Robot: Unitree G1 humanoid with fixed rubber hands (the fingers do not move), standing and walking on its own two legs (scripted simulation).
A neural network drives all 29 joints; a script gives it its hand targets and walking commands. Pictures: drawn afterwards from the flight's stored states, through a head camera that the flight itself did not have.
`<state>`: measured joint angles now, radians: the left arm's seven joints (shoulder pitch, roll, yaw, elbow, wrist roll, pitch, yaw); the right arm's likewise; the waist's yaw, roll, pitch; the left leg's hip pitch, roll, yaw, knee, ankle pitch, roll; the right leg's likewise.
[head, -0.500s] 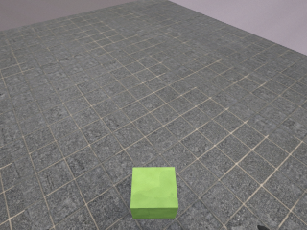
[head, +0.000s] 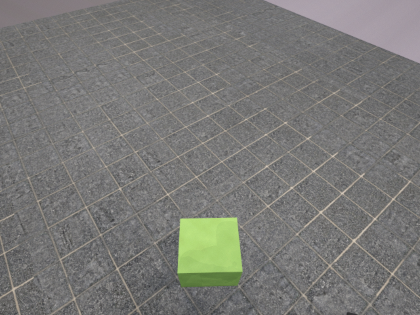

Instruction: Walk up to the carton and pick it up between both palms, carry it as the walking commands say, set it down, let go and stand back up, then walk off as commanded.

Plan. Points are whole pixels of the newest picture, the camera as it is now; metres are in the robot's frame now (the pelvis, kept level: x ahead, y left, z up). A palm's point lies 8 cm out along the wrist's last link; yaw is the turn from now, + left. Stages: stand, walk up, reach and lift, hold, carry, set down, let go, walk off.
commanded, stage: walk off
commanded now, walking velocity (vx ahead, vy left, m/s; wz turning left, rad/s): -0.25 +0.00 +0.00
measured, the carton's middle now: (209, 252) +0.47 -0.01 -0.67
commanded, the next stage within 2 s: stand in 1.18 s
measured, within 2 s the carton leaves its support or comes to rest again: neither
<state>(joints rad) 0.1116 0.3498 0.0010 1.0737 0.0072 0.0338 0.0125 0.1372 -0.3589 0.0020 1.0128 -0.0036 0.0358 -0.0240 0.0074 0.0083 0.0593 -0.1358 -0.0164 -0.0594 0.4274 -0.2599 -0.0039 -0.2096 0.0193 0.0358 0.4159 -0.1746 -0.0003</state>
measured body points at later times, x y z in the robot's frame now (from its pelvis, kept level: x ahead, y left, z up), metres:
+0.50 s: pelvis -0.11 -0.05 +0.00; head -0.08 -0.08 +0.44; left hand -0.05 +0.24 -0.12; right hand -0.03 -0.34 -0.16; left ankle -0.13 +0.11 -0.65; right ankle -0.09 -0.14 -0.74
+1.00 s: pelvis -0.26 -0.01 +0.00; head -0.24 +0.02 +0.45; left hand -0.23 +0.27 -0.16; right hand -0.19 -0.29 -0.12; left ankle -0.26 +0.09 -0.74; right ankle -0.30 -0.17 -0.63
